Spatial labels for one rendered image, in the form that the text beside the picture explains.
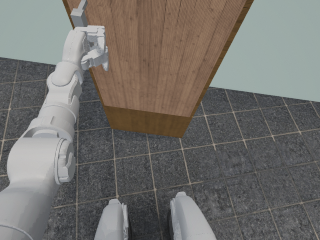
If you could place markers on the left robot hand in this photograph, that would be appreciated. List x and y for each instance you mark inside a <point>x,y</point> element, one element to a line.
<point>76,48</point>

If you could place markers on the robot left forearm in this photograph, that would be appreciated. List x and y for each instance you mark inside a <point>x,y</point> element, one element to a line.
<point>59,111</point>

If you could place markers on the handle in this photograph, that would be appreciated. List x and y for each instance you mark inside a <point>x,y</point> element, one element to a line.
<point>79,18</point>

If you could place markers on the robot left thigh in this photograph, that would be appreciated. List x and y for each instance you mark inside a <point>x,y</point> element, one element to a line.
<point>113,222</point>

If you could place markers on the cupboard door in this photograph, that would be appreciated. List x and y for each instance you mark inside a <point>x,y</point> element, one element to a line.
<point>161,52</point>

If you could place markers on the robot right thigh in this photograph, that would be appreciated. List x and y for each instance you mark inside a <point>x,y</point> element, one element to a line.
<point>192,222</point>

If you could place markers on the robot thigh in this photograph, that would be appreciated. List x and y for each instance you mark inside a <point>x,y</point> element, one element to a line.
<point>192,222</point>
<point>113,222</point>

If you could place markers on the left robot upper arm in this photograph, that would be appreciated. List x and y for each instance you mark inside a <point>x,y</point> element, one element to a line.
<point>37,168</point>

